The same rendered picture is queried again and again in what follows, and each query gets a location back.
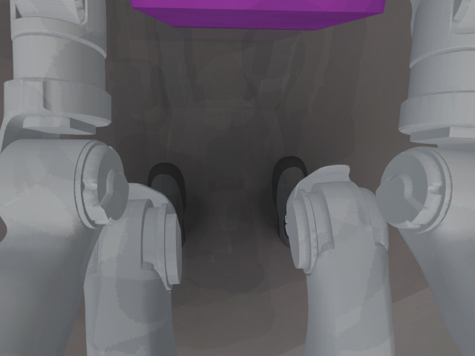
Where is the right robot forearm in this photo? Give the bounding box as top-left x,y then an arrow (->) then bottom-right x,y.
398,0 -> 475,151

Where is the left robot upper arm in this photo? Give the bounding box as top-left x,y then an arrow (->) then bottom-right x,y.
0,139 -> 129,356

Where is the carton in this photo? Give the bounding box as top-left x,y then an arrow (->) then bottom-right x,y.
131,0 -> 386,30

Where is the robot right thigh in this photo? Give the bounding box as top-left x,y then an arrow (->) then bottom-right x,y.
287,181 -> 395,356

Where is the right robot upper arm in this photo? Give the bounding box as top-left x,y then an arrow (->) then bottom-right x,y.
376,146 -> 475,356

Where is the right robot foot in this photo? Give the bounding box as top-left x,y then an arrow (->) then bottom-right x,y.
272,156 -> 307,248

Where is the left robot forearm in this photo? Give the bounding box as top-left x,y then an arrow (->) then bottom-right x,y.
0,0 -> 111,155

